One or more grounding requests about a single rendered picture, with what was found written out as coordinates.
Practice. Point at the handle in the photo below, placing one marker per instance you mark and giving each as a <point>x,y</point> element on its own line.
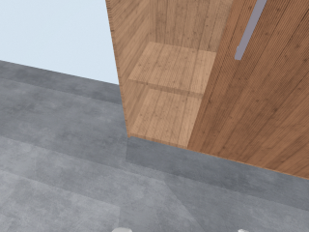
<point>252,22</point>

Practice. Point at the wardrobe door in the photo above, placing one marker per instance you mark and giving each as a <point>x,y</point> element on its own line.
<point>256,110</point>

